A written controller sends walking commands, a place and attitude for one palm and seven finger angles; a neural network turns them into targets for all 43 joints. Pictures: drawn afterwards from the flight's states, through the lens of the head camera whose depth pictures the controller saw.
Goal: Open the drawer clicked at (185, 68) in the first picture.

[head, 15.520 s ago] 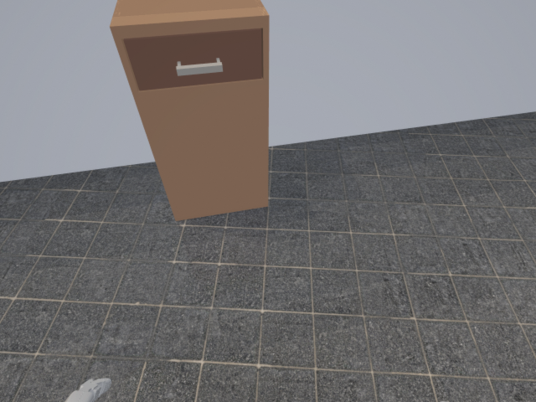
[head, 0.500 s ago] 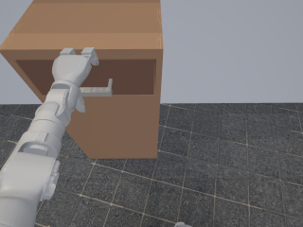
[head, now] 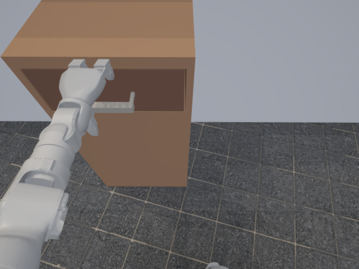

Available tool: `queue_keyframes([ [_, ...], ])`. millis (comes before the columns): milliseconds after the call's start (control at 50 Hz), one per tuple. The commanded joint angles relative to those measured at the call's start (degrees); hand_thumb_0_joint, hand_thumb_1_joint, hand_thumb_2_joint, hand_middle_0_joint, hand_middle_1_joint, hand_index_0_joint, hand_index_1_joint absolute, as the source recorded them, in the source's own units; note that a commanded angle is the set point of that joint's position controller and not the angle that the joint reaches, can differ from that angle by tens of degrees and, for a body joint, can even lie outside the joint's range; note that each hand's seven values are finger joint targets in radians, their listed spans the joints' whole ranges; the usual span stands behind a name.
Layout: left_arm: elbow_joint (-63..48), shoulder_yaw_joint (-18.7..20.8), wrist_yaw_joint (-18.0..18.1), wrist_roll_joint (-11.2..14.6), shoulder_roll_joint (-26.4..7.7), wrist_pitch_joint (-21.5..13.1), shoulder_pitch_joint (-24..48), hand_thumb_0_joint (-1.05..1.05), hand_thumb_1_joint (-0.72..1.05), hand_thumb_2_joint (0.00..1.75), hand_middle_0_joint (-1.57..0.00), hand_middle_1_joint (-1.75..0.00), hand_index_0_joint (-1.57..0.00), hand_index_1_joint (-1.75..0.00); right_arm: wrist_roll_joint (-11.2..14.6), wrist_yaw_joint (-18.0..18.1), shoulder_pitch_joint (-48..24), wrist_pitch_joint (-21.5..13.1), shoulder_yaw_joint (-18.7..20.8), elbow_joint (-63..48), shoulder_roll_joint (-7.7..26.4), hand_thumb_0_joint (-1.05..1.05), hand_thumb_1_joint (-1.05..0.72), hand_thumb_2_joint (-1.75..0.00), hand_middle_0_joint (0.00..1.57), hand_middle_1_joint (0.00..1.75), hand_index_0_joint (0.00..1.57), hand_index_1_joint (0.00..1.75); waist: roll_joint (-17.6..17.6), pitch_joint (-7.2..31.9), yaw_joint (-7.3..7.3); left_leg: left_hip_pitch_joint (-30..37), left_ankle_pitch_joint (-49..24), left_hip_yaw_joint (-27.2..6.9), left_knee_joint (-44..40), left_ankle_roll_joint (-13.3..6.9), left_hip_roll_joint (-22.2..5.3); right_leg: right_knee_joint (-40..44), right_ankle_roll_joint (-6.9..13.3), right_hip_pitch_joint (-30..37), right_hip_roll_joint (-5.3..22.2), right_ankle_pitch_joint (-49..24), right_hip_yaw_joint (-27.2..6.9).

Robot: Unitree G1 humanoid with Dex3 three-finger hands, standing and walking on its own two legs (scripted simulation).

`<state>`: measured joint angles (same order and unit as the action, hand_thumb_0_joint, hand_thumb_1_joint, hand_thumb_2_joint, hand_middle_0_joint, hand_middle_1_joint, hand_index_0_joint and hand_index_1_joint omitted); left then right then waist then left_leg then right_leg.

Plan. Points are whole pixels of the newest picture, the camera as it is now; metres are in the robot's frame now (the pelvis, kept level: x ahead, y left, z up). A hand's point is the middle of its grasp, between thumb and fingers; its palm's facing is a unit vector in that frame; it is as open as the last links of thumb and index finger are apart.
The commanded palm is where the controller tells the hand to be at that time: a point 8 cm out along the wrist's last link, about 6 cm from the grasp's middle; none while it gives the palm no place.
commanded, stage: move the hooked fingers above the handle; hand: left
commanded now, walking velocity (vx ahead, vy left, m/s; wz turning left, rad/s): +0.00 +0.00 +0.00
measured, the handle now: (109, 101) +0.53 +0.19 +0.02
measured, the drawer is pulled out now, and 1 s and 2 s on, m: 0.00 0.00 0.00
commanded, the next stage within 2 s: lower the fingers behind the handle in 0.64 s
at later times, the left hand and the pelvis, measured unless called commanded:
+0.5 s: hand (84, 98) +0.49 +0.22 +0.08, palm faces +0.09 +0.01 -1.00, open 13.8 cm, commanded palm +0.46 +0.21 +0.13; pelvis +0.00 +0.00 +0.00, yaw -1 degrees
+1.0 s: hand (104, 105) +0.49 +0.18 +0.05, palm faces +0.07 +0.01 -1.00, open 13.7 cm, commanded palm +0.47 +0.20 +0.11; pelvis +0.01 +0.01 +0.00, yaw -2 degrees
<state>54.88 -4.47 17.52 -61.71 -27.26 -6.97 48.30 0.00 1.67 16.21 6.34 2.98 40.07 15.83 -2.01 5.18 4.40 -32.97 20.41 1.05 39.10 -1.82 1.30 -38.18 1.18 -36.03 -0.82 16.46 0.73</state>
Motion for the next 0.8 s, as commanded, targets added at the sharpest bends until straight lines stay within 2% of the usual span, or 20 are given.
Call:
queue_keyframes([
  [0, -2.4, 5.3, 1.3, -0.3, -17.2, 8.1, 27.4, 0.0, -0.5, 0.3, -0.3, -1.2, -0.3, -1.2, 0.2, -0.1, 6.3, -0.7, 2.3, -4.0, 7.7, 0.0, -0.9, -0.9, 0.2, 0.3, 0.2, 0.3, -1.4, 25.8, 0.19, 8.4, -20.7, 1.0, -4.3, 0.1, 0.4, 3.1, 1.0, 16.2, -1.0, -17.3, -0.7],
  [40, -2.1, 0.3, -2.6, 0.9, -10.8, 9.1, 25.7, 0.0, -0.5, 0.3, -0.3, -1.2, -0.3, -1.2, 0.5, -0.2, 6.9, -0.4, 2.7, -4.9, 8.0, 0.0, -0.9, -0.9, 0.2, 0.3, 0.2, 0.3, 0.3, 26.9, 0.94, 10.8, -24.0, 1.1, -4.1, 0.0, -0.1, 3.6, 0.8, 16.7, -1.0, -20.4, -0.4],
  [60, -2.0, -0.8, -4.5, 1.7, -8.5, 8.6, 24.6, 0.0, -0.5, 0.3, -0.3, -1.2, -0.3, -1.2, 0.6, -0.2, 7.3, -0.1, 3.0, -5.1, 7.8, 0.0, -0.9, -0.9, 0.2, 0.3, 0.2, 0.3, 3.4, 26.7, 1.7, 11.9, -26.0, 0.8, -3.8, -0.3, -0.3, 4.1, 0.7, 17.0, -1.2, -21.7, -0.3],
  [100, -0.2, 1.8, -6.5, 2.1, -12.2, 8.4, 21.1, 0.0, -0.5, 0.3, -0.3, -1.2, -0.3, -1.2, 0.9, 0.3, 6.7, 0.8, 2.5, -5.3, 8.8, 0.0, -0.9, -0.9, 0.2, 0.3, 0.2, 0.3, 7.0, 21.9, 1.06, 8.5, -21.9, 1.2, -4.9, -0.7, -0.2, 5.0, 0.3, 17.9, -0.9, -20.7, -0.7],
  [140, -1.3, 0.3, -8.5, 2.6, -10.4, 7.2, 20.2, 0.0, -0.5, 0.3, -0.3, -1.2, -0.3, -1.2, 1.1, 1.0, 5.8, 0.9, 2.1, -6.1, 8.6, 0.0, -0.9, -0.9, 0.2, 0.3, 0.2, 0.3, 9.2, 17.2, 1.44, 6.2, -16.6, 1.2, -5.9, -1.1, 0.1, 6.3, 0.1, 17.3, -0.5, -17.2, -0.8],
  [180, -7.1, 1.1, -9.2, 2.8, -11.4, 3.1, 21.9, 0.0, -0.5, 0.3, -0.3, -1.2, -0.3, -1.2, 1.0, 1.4, 5.3, 0.5, 2.2, -7.1, 8.3, 0.0, -0.9, -0.9, 0.2, 0.3, 0.2, 0.3, 6.0, 17.7, 0.82, 7.0, -16.3, 1.0, -5.9, -1.2, 0.2, 6.2, 0.4, 17.3, -0.4, -16.4, -1.7],
  [240, -16.3, 4.4, -7.5, 2.2, -14.2, -2.9, 23.4, 0.0, -0.5, 0.3, -0.3, -1.2, -0.3, -1.2, 0.1, 1.6, 5.7, -0.1, 2.8, -7.9, 7.2, 0.0, -0.9, -0.9, 0.2, 0.3, 0.2, 0.3, 0.6, 22.8, -0.56, 10.8, -20.1, 0.6, -4.7, -1.2, 0.2, 4.7, 1.0, 17.3, -0.6, -17.8, -2.1],
  [280, -19.4, 9.8, -4.6, 1.3, -20.4, -5.3, 24.2, 0.0, -0.5, 0.3, -0.3, -1.2, -0.3, -1.2, -0.3, 1.6, 6.0, -0.2, 2.9, -7.6, 7.0, 0.0, -0.9, -0.9, 0.2, 0.3, 0.2, 0.3, -2.2, 25.3, -1.66, 10.7, -22.1, 0.0, -4.0, -0.8, 0.3, 3.2, 1.3, 17.5, -0.9, -18.3, -2.0],
  [320, -19.1, 10.0, -0.9, 0.4, -19.5, -5.1, 25.3, 0.0, -0.5, 0.3, -0.3, -1.2, -0.3, -1.2, -0.5, 1.2, 5.9, -0.6, 3.0, -6.8, 6.5, 0.0, -0.9, -0.9, 0.2, 0.3, 0.2, 0.3, -3.2, 24.5, -1.2, 10.3, -22.6, -0.1, -3.4, -0.3, 0.3, 2.4, 1.4, 14.9, -1.1, -17.3, -1.2],
  [360, -17.6, 12.3, 2.8, -0.2, -21.5, -3.3, 25.5, 0.0, -0.5, 0.3, -0.3, -1.2, -0.3, -1.2, -0.7, 0.5, 5.8, -1.0, 3.1, -6.0, 6.7, 0.0, -0.9, -0.9, 0.2, 0.3, 0.2, 0.3, -3.5, 24.9, -1.65, 9.6, -23.8, -0.2, -3.0, 0.0, 0.2, 1.8, 1.6, 14.4, -1.4, -16.8, -0.6],
  [380, -15.1, 11.5, 4.1, -0.6, -21.1, -1.3, 25.8, 0.0, -0.5, 0.3, -0.3, -1.2, -0.3, -1.2, -0.5, 0.3, 5.6, -1.0, 2.9, -5.4, 6.9, 0.0, -0.9, -0.9, 0.2, 0.3, 0.2, 0.3, -3.4, 24.2, -0.71, 9.2, -22.8, -0.3, -3.1, 0.2, 0.1, 1.7, 1.4, 13.2, -1.5, -16.1, -0.5],
  [420, -11.2, 9.6, 5.0, -0.5, -19.0, 2.4, 25.7, 0.0, -0.5, 0.3, -0.3, -1.2, -0.3, -1.2, -0.4, -0.2, 6.0, -1.1, 3.0, -4.6, 7.1, 0.0, -0.9, -0.9, 0.2, 0.3, 0.2, 0.3, -1.6, 24.6, -0.39, 9.0, -21.7, 0.1, -3.5, 0.2, 0.0, 2.2, 1.2, 13.5, -1.5, -15.6, -0.1],
  [460, -7.8, 4.8, 3.3, 0.2, -13.9, 5.9, 26.7, 0.0, -0.5, 0.3, -0.3, -1.2, -0.3, -1.2, -0.1, -0.6, 6.4, -1.0, 3.2, -4.1, 7.5, 0.0, -0.9, -0.9, 0.2, 0.3, 0.2, 0.3, -0.4, 25.8, 1.31, 10.6, -22.8, 0.4, -3.6, 0.2, -0.2, 3.0, 1.0, 13.7, -1.6, -16.9, 0.0],
  [520, -6.0, -3.0, -2.7, 2.4, -5.7, 8.8, 25.9, 0.0, -0.5, 0.3, -0.3, -1.2, -0.3, -1.2, 0.6, -0.7, 7.4, -0.5, 3.7, -4.0, 8.0, 0.0, -0.9, -0.9, 0.2, 0.3, 0.2, 0.3, 1.5, 25.8, 2.63, 14.4, -24.5, 0.3, -3.8, -0.1, -0.7, 4.6, 0.5, 13.4, -1.4, -18.6, -0.1],
  [560, -7.1, -6.4, -7.5, 4.6, -1.7, 7.8, 25.2, 0.0, -0.5, 0.3, -0.3, -1.2, -0.3, -1.2, 0.6, -0.2, 7.1, -0.2, 3.7, -4.5, 8.3, 0.0, -0.9, -0.9, 0.2, 0.3, 0.2, 0.3, 4.8, 24.8, 4.0, 15.3, -24.7, -0.1, -3.9, -0.7, -0.6, 5.9, 0.3, 14.3, -1.2, -19.5, -0.2],
  [600, -8.4, -6.2, -11.0, 5.3, -2.6, 5.1, 24.8, 0.0, -0.5, 0.3, -0.3, -1.2, -0.3, -1.2, 0.5, 0.7, 6.5, 0.1, 3.3, -4.6, 8.5, 0.0, -0.9, -0.9, 0.2, 0.3, 0.2, 0.3, 5.9, 20.6, 4.13, 13.5, -21.2, -0.3, -4.2, -1.1, -0.1, 6.3, 0.1, 13.7, -1.0, -18.4, -0.5],
  [660, -15.0, 0.1, -11.3, 4.6, -10.4, -1.4, 27.8, 0.0, -0.5, 0.3, -0.3, -1.2, -0.3, -1.2, 0.1, 1.7, 6.2, 0.0, 2.9, -5.2, 8.2, 0.0, -0.9, -0.9, 0.2, 0.3, 0.2, 0.3, 2.8, 19.9, 2.31, 12.4, -20.4, -0.8, -4.3, -1.1, 0.3, 5.4, 0.8, 14.0, -0.7, -17.2, -1.1],
  [700, -17.7, 3.8, -8.2, 3.2, -13.5, -4.7, 27.9, 0.0, -0.5, 0.3, -0.3, -1.2, -0.3, -1.2, -0.4, 1.6, 6.8, -0.3, 2.9, -5.7, 7.0, 0.0, -0.9, -0.9, 0.2, 0.3, 0.2, 0.3, -1.7, 22.8, 0.44, 13.7, -23.7, -1.2, -3.4, -0.6, 0.3, 3.5, 1.3, 13.2, -1.0, -17.5, -1.0],
  [760, -14.9, 14.1, -0.8, 0.8, -23.3, -4.3, 23.7, 0.0, -0.5, 0.3, -0.3, -1.2, -0.3, -1.2, -0.9, 1.0, 6.2, -0.3, 2.3, -5.6, 6.7, 0.0, -0.9, -0.9, 0.2, 0.3, 0.2, 0.3, -2.2, 23.5, -3.25, 7.7, -26.5, -1.1, -2.5, 0.3, 0.4, 0.5, 1.9, 14.9, -1.4, -18.8, -0.5],
  [780, -13.8, 12.0, 1.6, 0.3, -19.9, -2.8, 22.4, 0.0, -0.5, 0.3, -0.3, -1.2, -0.3, -1.2, -1.0, 0.5, 5.5, -0.4, 2.1, -6.1, 6.1, 0.0, -0.9, -0.9, 0.2, 0.3, 0.2, 0.3, -2.5, 23.1, -2.88, 6.5, -26.5, -0.7, -2.2, 0.5, 0.5, -0.1, 1.8, 14.2, -1.4, -19.2, -0.2],
])
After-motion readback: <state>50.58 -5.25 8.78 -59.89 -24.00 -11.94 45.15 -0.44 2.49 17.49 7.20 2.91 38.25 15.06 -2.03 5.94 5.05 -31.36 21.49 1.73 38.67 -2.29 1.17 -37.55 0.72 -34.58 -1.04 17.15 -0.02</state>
